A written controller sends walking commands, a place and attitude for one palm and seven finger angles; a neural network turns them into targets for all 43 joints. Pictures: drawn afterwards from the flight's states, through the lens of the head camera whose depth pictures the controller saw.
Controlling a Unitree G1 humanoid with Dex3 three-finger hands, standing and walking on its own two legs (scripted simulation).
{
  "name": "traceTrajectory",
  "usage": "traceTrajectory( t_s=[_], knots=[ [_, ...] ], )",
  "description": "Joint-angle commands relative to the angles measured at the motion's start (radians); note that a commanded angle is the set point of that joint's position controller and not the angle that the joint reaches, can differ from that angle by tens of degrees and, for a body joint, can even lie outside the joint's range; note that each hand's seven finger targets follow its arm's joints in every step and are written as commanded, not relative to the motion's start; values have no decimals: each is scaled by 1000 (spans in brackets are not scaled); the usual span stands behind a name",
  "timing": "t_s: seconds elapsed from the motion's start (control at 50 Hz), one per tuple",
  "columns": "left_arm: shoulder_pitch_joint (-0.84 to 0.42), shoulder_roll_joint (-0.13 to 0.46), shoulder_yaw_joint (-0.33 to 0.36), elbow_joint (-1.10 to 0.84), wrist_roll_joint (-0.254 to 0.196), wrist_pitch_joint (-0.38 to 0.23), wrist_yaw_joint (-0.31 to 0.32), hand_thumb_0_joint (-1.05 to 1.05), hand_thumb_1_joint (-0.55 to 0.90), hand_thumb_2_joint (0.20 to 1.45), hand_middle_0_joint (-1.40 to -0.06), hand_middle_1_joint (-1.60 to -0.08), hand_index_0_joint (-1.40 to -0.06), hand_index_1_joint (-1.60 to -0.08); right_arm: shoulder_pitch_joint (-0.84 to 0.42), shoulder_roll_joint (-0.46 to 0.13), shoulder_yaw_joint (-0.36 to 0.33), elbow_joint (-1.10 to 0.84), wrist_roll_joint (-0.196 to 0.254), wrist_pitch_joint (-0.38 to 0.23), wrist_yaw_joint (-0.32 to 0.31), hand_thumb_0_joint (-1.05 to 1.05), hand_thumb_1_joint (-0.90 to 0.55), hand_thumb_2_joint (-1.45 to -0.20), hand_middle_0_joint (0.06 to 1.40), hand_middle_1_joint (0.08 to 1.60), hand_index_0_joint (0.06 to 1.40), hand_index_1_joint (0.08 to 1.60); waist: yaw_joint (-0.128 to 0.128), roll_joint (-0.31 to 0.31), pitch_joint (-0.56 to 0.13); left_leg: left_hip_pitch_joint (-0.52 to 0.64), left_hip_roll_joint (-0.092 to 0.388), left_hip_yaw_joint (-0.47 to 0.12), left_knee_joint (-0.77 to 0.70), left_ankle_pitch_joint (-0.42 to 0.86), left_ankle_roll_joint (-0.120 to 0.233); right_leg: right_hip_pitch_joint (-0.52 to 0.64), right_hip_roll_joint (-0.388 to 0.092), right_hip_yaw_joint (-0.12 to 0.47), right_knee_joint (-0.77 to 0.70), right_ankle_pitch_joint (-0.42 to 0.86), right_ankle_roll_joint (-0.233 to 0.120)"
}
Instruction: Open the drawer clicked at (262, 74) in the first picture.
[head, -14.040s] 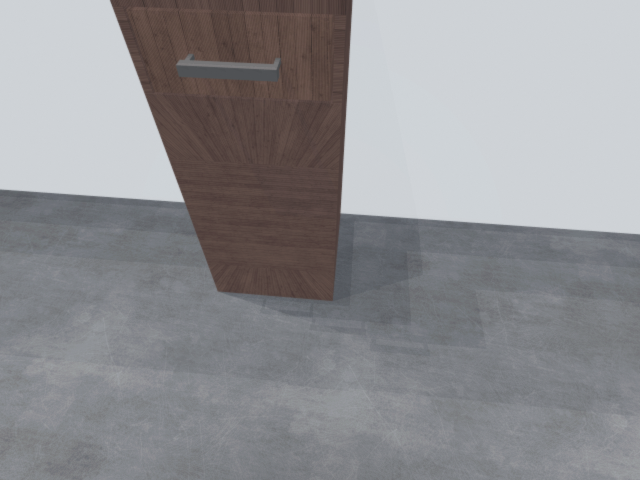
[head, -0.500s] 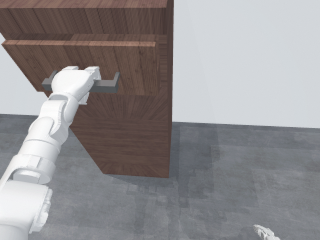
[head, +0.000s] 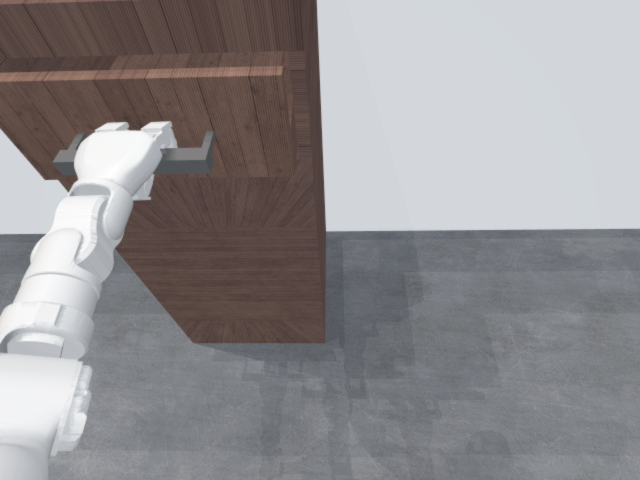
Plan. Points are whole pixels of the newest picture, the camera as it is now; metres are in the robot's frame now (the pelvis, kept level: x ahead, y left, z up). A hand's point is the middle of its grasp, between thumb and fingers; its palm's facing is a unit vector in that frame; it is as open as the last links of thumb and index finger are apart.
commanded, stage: pull the drawer open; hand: left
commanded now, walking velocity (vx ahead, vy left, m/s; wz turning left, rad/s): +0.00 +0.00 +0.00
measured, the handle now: (139, 150) +0.50 +0.24 +0.13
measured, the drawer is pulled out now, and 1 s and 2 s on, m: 0.04 0.09 0.17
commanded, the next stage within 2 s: none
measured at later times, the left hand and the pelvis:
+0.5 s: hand (128, 215) +0.41 +0.24 +0.11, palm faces +0.01 -0.02 -1.00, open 5.6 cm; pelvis +0.03 +0.00 +0.01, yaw +2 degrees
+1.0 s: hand (128, 221) +0.40 +0.24 +0.11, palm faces +0.02 -0.04 -1.00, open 5.7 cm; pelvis +0.02 -0.01 +0.00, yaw +0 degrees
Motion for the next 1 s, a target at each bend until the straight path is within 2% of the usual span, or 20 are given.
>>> traceTrajectory(
  t_s=[0.0, 0.06, 0.1, 0.16, 0.22, 0.3, 0.34, 0.36, 0.4, 0.44, 0.48, 0.54, 0.56, 0.6, 0.64, 0.7, 0.72, 0.8, 0.84, 0.98],
  knots=[
    [-191, 251, 130, -364, -50, -7, 31, 0, 900, 900, -400, -1350, -400, -1350, -67, -135, -42, -174, 6, -45, -1, 0, -900, -900, 200, 300, 200, 300, 88, -19, -428, 128, -38, -8, -74, 436, 35, 355, 58, -11, -30, 317, -52],
    [-48, 273, 165, -455, -65, 19, 22, 0, 900, 900, -400, -1350, -400, -1350, -98, -142, -40, -194, 11, -49, 7, 0, -900, -900, 200, 300, 200, 300, 102, -34, -396, 131, -30, -9, -83, 487, 34, 373, 58, -14, -33, 342, -49],
    [17, 223, 126, -549, -67, 49, 18, 0, 900, 900, -400, -1350, -400, -1350, -123, -138, -38, -208, 15, -53, 16, 0, -900, -900, 200, 300, 200, 300, 102, 12, -384, 170, -21, -13, -85, 558, 28, 349, 60, -20, -37, 344, -46],
    [109, 225, 143, -659, -74, 99, 21, 0, 900, 900, -400, -1350, -400, -1350, -148, -137, -35, -214, 14, -64, 27, 0, -900, -900, 200, 300, 200, 300, 111, 32, -391, 218, -13, -17, -78, 666, 21, 360, 59, -21, -38, 388, -42],
    [173, 189, 122, -739, -81, 147, 10, 0, 900, 900, -400, -1350, -400, -1350, -177, -134, -29, -219, 15, -72, 33, 0, -900, -900, 200, 300, 200, 300, 111, 12, -374, 244, -9, -19, -80, 698, 18, 362, 58, -26, -45, 403, -38],
    [306, 214, 167, -821, -88, 186, -9, 0, 900, 900, -400, -1350, -400, -1350, -218, -127, -14, -224, 9, -74, 34, 0, -900, -900, 200, 300, 200, 300, 131, -1, -368, 263, -14, -15, -79, 764, 16, 411, 53, -27, -45, 476, -35],
    [25, 195, 102, -695, -81, 191, -11, 0, 900, 900, -400, -1350, -400, -1350, -207, -140, -3, -169, 15, -64, 11, 0, -900, -900, 200, 300, 200, 300, 43, -55, -244, 227, -15, -18, -77, 636, 17, 303, 62, -37, -65, 397, -34],
    [-86, 194, 80, -629, -68, 188, -9, 0, 900, 900, -400, -1350, -400, -1350, -201, -140, -1, -148, 20, -64, 1, 0, -900, -900, 200, 300, 200, 300, 26, -49, -220, 216, -22, -18, -79, 560, 16, 262, 65, -38, -70, 350, -35],
    [-80, 205, 82, -588, -43, 185, -17, 0, 900, 900, -400, -1350, -400, -1350, -192, -129, -3, -144, 14, -65, -11, 0, -900, -900, 200, 300, 200, 300, 61, -25, -306, 245, -35, -10, -70, 586, 17, 309, 61, -33, -59, 379, -44],
    [-156, 200, 57, -601, -38, 176, -31, 0, 900, 900, -400, -1350, -400, -1350, -190, -127, -3, -141, 9, -58, -15, 0, -900, -900, 200, 300, 200, 300, 54, 8, -377, 277, -40, -12, -54, 650, 12, 336, 56, -28, -50, 430, -46],
    [-175, 167, 34, -581, -56, 160, -49, 0, 900, 900, -400, -1350, -400, -1350, -189, -115, -1, -141, 6, -56, -16, 0, -900, -900, 200, 300, 200, 300, 52, -12, -383, 284, -42, -21, -42, 674, 15, 336, 54, -31, -41, 461, -42],
    [-190, 197, 60, -522, -74, 119, -75, 0, 900, 900, -400, -1350, -400, -1350, -186, -121, 2, -142, 5, -44, -26, 0, -900, -900, 200, 300, 200, 300, 46, -67, -355, 244, -48, -18, -43, 609, 20, 349, 49, -31, -46, 461, -39],
    [-197, 172, 40, -509, -77, 105, -80, 0, 900, 900, -400, -1350, -400, -1350, -193, -113, 5, -146, 5, -43, -28, 0, -900, -900, 200, 300, 200, 300, 47, -66, -335, 230, -51, -16, -42, 581, 23, 340, 46, -32, -44, 455, -38],
    [-199, 185, 58, -475, -77, 76, -80, 0, 900, 900, -400, -1350, -400, -1350, -189, -111, 5, -150, 2, -39, -30, 0, -900, -900, 200, 300, 200, 300, 54, -70, -316, 203, -54, -17, -44, 539, 23, 336, 45, -33, -39, 439, -40],
    [-224, 211, 75, -477, -73, 44, -76, 0, 900, 900, -400, -1350, -400, -1350, -182, -115, 0, -152, 0, -37, -31, 0, -900, -900, 200, 300, 200, 300, 52, -74, -339, 196, -55, -15, -38, 520, 24, 345, 43, -25, -38, 433, -39],
    [-251, 183, 55, -470, -77, 13, -61, 0, 900, 900, -400, -1350, -400, -1350, -165, -108, -6, -156, -1, -39, -25, 0, -900, -900, 200, 300, 200, 300, 50, -52, -343, 179, -59, -18, -38, 478, 25, 332, 43, -26, -32, 404, -41],
    [-193, 220, 100, -476, -73, 6, -55, 0, 900, 900, -400, -1350, -400, -1350, -162, -110, -11, -162, -2, -39, -23, 0, -900, -900, 200, 300, 200, 300, 73, -45, -366, 175, -59, -19, -38, 496, 25, 355, 45, -23, -25, 414, -44],
    [-51, 196, 104, -540, -93, -6, -40, 0, 900, 900, -400, -1350, -400, -1350, -178, -110, -17, -189, 0, -39, -10, 0, -900, -900, 200, 300, 200, 300, 90, -57, -360, 153, -57, -16, -56, 457, 27, 381, 44, -22, -29, 388, -41],
    [43, 241, 157, -566, -100, -2, -32, 0, 900, 900, -400, -1350, -400, -1350, -187, -122, -19, -202, 0, -41, -5, 0, -900, -900, 200, 300, 200, 300, 109, -79, -368, 131, -57, -14, -67, 441, 29, 421, 43, -15, -31, 384, -41],
    [360, 215, 191, -821, -125, 57, 6, 0, 900, 900, -400, -1350, -400, -1350, -226, -118, -26, -240, 1, -66, 20, 0, -900, -900, 200, 300, 200, 300, 140, -4, -361, 185, -35, -12, -80, 565, 25, 425, 46, -19, -27, 406, -38]
  ],
)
